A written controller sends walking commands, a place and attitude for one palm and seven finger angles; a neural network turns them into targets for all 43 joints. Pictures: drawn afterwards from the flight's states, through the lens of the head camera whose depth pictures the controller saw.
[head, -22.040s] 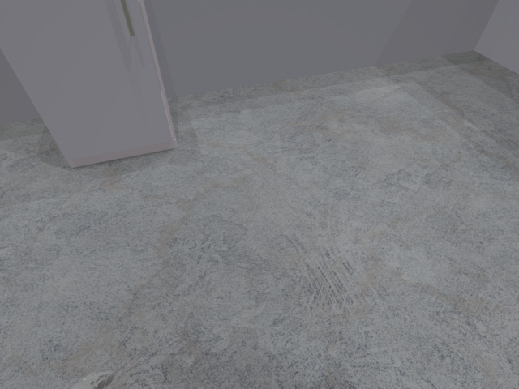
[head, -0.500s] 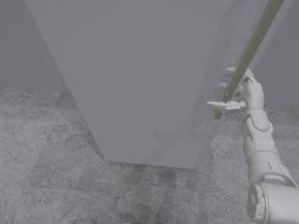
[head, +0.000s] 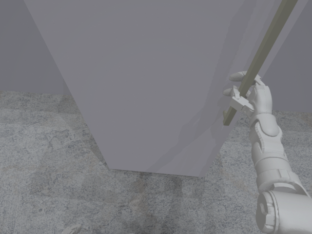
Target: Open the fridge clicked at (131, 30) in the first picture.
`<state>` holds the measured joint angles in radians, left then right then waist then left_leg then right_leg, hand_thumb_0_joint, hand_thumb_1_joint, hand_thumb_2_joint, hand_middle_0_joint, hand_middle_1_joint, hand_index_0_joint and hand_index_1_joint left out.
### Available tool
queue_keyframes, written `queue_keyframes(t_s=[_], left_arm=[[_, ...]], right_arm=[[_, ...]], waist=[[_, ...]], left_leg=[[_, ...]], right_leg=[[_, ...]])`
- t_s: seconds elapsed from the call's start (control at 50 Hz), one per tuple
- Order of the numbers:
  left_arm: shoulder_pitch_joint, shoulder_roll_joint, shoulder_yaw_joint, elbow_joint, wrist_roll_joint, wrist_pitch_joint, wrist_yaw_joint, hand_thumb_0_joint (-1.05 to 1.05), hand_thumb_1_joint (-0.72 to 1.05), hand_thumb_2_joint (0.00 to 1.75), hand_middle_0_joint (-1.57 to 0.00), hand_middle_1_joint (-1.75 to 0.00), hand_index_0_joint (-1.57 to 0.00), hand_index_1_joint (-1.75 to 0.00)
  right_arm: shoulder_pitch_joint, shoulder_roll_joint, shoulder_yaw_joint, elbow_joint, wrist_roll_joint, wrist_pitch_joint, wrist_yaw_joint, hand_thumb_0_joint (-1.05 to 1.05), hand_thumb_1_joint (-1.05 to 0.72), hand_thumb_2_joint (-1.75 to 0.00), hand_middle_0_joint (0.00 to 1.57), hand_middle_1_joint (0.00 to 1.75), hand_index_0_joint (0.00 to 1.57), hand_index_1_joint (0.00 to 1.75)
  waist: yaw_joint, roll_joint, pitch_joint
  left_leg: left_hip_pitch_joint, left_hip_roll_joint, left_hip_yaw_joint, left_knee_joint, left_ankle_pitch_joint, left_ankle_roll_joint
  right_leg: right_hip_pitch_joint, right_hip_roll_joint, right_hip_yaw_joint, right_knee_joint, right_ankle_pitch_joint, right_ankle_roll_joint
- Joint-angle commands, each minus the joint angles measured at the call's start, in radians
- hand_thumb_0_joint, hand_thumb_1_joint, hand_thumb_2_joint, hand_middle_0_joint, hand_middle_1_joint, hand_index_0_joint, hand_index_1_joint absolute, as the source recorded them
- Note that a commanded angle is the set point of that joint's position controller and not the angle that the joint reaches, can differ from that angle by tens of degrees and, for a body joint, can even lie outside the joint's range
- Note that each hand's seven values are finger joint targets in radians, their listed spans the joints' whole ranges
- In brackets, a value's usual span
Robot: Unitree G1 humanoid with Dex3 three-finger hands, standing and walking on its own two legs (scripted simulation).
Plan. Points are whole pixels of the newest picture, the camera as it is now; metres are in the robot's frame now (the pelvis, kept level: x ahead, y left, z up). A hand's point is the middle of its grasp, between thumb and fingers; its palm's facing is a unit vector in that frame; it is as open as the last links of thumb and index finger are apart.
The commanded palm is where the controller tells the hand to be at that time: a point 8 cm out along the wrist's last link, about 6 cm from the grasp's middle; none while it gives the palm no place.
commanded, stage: grip the handle and tug to test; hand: right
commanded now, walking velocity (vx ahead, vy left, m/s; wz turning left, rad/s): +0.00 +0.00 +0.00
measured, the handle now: (256, 57) +0.49 -0.16 +0.21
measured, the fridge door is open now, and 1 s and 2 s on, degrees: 0 0 26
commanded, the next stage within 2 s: pull the door a little, standing still in 0.64 s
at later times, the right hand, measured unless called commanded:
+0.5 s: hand (233, 100) +0.45 -0.13 +0.11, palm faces -0.04 +1.00 +0.01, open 5.1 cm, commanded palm +0.40 -0.19 +0.11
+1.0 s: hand (234, 102) +0.43 -0.13 +0.11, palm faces -0.03 +1.00 +0.00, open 5.5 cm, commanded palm +0.38 -0.18 +0.11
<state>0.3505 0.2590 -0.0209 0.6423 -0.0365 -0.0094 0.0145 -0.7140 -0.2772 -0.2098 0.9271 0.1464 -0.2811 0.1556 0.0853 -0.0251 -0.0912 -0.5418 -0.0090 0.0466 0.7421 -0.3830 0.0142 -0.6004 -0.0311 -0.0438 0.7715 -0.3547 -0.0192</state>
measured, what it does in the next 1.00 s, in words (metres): stands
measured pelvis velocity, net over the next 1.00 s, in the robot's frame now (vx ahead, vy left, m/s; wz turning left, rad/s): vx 0.04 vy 0.00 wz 0.02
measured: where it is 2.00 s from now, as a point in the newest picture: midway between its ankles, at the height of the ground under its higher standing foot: outside the picture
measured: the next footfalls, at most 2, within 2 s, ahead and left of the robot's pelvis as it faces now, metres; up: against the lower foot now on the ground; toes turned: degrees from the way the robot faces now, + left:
left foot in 1.64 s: +0.14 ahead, +0.08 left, +0.00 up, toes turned +5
right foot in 2.00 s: +0.03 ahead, -0.07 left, +0.00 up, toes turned -13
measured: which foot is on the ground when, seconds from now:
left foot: down 0.00-1.00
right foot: down 0.00-1.00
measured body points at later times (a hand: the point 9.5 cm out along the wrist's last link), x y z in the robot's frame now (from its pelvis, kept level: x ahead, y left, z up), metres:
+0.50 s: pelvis +0.01 +0.00 +0.00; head +0.05 +0.00 +0.45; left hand +0.07 +0.26 -0.11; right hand +0.44 -0.19 +0.11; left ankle -0.01 +0.11 -0.71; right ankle +0.01 -0.11 -0.71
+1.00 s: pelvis +0.04 +0.00 +0.01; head +0.07 +0.00 +0.46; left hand +0.14 +0.25 -0.10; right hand +0.43 -0.19 +0.12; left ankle -0.01 +0.11 -0.71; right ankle +0.01 -0.11 -0.71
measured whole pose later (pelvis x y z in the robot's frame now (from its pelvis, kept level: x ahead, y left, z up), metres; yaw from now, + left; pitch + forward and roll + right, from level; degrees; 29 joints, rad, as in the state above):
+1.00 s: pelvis +0.04 +0.00 +0.01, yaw +1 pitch +9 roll +1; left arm 0.31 0.24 -0.01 0.58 -0.03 0.02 -0.01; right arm -0.40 -0.22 -0.17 0.50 0.17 -0.11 0.09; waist 0.06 -0.03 -0.11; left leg -0.43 -0.01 0.02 0.66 -0.39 0.01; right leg -0.47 -0.03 -0.07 0.69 -0.38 -0.02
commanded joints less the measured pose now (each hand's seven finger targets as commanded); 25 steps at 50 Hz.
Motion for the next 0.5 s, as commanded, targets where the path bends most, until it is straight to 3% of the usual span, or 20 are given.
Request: queue_keyframes(t_s=[0.0, 0.12, 0.14, 0.22, 0.24, 0.26, 0.28, 0.4, 0.42, 0.46, 0.48], left_arm=[[0.048, 0.144, 0.059, -0.105, 0.001, -0.021, 0.012, 0.00, 0.90, 0.90, -0.20, -0.30, -0.20, -0.30], [0.046, 0.140, 0.057, -0.109, 0.001, -0.012, 0.011, 0.00, 0.90, 0.90, -0.20, -0.30, -0.20, -0.30], [0.051, 0.142, 0.058, -0.110, 0.004, -0.011, 0.013, 0.00, 0.90, 0.90, -0.20, -0.30, -0.20, -0.30], [0.042, 0.137, 0.060, -0.116, 0.001, -0.012, 0.011, 0.00, 0.90, 0.90, -0.20, -0.30, -0.20, -0.30], [0.047, 0.138, 0.060, -0.117, 0.003, -0.012, 0.010, 0.00, 0.90, 0.90, -0.20, -0.30, -0.20, -0.30], [0.044, 0.140, 0.060, -0.118, 0.001, -0.012, 0.010, 0.00, 0.90, 0.90, -0.20, -0.30, -0.20, -0.30], [0.038, 0.137, 0.061, -0.123, 0.002, -0.012, 0.008, 0.00, 0.90, 0.90, -0.20, -0.30, -0.20, -0.30], [0.026, 0.140, 0.061, -0.146, -0.002, -0.007, 0.009, 0.00, 0.90, 0.90, -0.20, -0.30, -0.20, -0.30], [0.019, 0.139, 0.061, -0.149, -0.002, -0.005, 0.009, 0.00, 0.90, 0.90, -0.20, -0.30, -0.20, -0.30], [0.014, 0.136, 0.061, -0.160, -0.004, -0.006, 0.007, 0.00, 0.90, 0.90, -0.20, -0.30, -0.20, -0.30], [0.011, 0.135, 0.060, -0.160, -0.004, -0.003, 0.007, 0.00, 0.90, 0.90, -0.20, -0.30, -0.20, -0.30]], right_arm=[[-0.419, -0.194, -0.052, -0.231, 0.018, -0.055, -0.013, 0.00, -0.90, -0.90, 0.45, 1.40, 0.45, 1.40], [-0.378, -0.198, -0.051, -0.247, 0.008, -0.048, -0.019, 0.00, -0.90, -0.90, 0.45, 1.40, 0.45, 1.40], [-0.390, -0.213, -0.063, -0.253, 0.008, -0.054, -0.021, 0.00, -0.90, -0.90, 0.45, 1.40, 0.45, 1.40], [-0.357, -0.177, -0.036, -0.268, 0.007, -0.051, -0.015, 0.00, -0.90, -0.90, 0.45, 1.40, 0.45, 1.40], [-0.342, -0.171, -0.038, -0.272, 0.012, -0.050, -0.017, 0.00, -0.90, -0.90, 0.45, 1.40, 0.45, 1.40], [-0.327, -0.194, -0.059, -0.275, 0.012, -0.050, -0.017, 0.00, -0.90, -0.90, 0.45, 1.40, 0.45, 1.40], [-0.312, -0.169, -0.037, -0.295, 0.015, -0.046, -0.015, 0.00, -0.90, -0.90, 0.45, 1.40, 0.45, 1.40], [-0.203, -0.205, -0.080, -0.338, 0.032, -0.021, -0.006, 0.00, -0.90, -0.90, 0.45, 1.40, 0.45, 1.40], [-0.195, -0.208, -0.073, -0.365, 0.028, -0.019, -0.005, 0.00, -0.90, -0.90, 0.45, 1.40, 0.45, 1.40], [-0.137, -0.197, -0.078, -0.399, 0.034, -0.013, -0.001, 0.00, -0.90, -0.90, 0.45, 1.40, 0.45, 1.40], [-0.113, -0.195, -0.074, -0.389, 0.036, -0.002, 0.001, 0.00, -0.90, -0.90, 0.45, 1.40, 0.45, 1.40]], waist=[[-0.004, 0.016, -0.357], [-0.004, 0.020, -0.306], [-0.005, 0.032, -0.306], [-0.012, -0.017, -0.327], [-0.008, 0.014, -0.330], [-0.020, 0.004, -0.338], [-0.017, -0.006, -0.349], [-0.041, 0.061, -0.341], [-0.045, 0.028, -0.336], [-0.055, 0.017, -0.348], [-0.054, 0.021, -0.318]], left_leg=[[0.106, -0.032, -0.015, -0.082, 0.395, 0.003], [0.108, -0.033, -0.019, -0.091, 0.397, 0.003], [0.120, -0.033, -0.021, -0.091, 0.393, 0.004], [0.100, -0.034, -0.019, -0.091, 0.383, 0.007], [0.110, -0.035, -0.016, -0.092, 0.391, 0.006], [0.117, -0.033, -0.017, -0.088, 0.397, 0.007], [0.123, -0.033, -0.019, -0.088, 0.414, 0.005], [0.200, -0.030, -0.027, -0.097, 0.473, 0.001], [0.204, -0.030, -0.028, -0.095, 0.484, 0.003], [0.212, -0.028, -0.026, -0.091, 0.511, 0.004], [0.207, -0.030, -0.026, -0.096, 0.513, 0.003]], right_leg=[[0.263, 0.028, 0.046, -0.073, 0.308, -0.012], [0.245, 0.028, 0.037, -0.075, 0.295, -0.014], [0.235, 0.029, 0.038, -0.074, 0.291, -0.017], [0.274, 0.027, 0.040, -0.076, 0.298, -0.011], [0.272, 0.026, 0.038, -0.073, 0.309, -0.015], [0.270, 0.026, 0.041, -0.079, 0.312, -0.012], [0.282, 0.027, 0.035, -0.075, 0.325, -0.013], [0.234, 0.033, 0.019, -0.088, 0.324, -0.020], [0.241, 0.032, 0.016, -0.090, 0.336, -0.019], [0.256, 0.032, 0.013, -0.088, 0.372, -0.019], [0.249, 0.031, 0.010, -0.088, 0.364, -0.019]])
